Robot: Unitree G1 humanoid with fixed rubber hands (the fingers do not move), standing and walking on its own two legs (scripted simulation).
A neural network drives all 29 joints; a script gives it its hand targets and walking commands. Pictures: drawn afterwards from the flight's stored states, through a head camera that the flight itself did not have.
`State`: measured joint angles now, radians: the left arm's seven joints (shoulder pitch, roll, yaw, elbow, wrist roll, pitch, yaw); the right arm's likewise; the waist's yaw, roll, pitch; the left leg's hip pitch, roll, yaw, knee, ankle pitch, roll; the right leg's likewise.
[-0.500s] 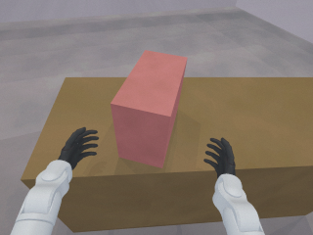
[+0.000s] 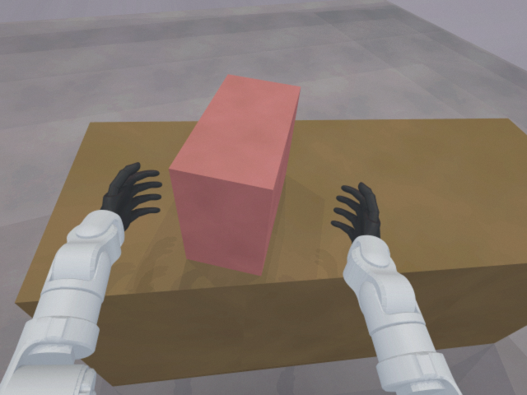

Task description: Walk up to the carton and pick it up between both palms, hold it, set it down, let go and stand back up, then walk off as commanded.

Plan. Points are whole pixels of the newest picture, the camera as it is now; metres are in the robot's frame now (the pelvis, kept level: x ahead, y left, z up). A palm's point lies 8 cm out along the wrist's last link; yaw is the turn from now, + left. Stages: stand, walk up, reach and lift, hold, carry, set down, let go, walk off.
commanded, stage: reach and lift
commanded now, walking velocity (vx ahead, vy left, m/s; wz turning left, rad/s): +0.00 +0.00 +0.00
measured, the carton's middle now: (244, 172) +0.56 +0.02 +0.01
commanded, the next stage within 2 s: none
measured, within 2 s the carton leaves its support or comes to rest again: neither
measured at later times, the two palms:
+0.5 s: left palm (139, 167) +0.45 +0.19 +0.12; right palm (357, 192) +0.39 -0.16 +0.12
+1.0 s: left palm (155, 141) +0.49 +0.17 +0.14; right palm (364, 162) +0.43 -0.17 +0.15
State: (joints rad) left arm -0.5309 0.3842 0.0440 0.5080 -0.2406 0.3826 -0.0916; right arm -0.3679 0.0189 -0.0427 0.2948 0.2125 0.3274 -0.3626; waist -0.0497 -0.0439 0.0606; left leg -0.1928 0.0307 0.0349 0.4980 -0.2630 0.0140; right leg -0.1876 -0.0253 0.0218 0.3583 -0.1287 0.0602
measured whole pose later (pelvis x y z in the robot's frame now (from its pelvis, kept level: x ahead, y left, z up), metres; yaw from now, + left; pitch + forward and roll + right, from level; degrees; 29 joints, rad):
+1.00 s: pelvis +0.01 -0.02 -0.01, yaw +2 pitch +12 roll -2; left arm -1.19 0.44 -0.09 1.39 -0.30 0.10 -0.03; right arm -1.03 -0.01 -0.12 1.04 0.25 0.17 -0.33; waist -0.20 -0.05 -0.15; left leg -0.52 0.05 -0.03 0.56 -0.25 -0.02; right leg -0.49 0.00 -0.03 0.41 -0.13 0.03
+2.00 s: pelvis +0.00 -0.02 -0.03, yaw +1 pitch +26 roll -3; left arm -1.24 0.35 -0.09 1.59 -0.24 -0.14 0.00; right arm -1.02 0.08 -0.37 1.19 0.00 -0.05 -0.24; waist -0.23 -0.05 -0.27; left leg -0.86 0.04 -0.04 0.66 -0.26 -0.02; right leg -0.83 -0.01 -0.04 0.51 -0.14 0.03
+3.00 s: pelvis +0.03 +0.00 +0.00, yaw +4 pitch +17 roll -2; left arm -1.04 0.10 0.55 1.40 0.40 -0.32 -0.01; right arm -0.82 0.29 -0.91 0.95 -0.68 -0.32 -0.11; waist -0.13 -0.03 -0.08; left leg -0.56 0.02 -0.03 0.48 -0.23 0.00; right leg -0.50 -0.04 -0.07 0.30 -0.10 0.05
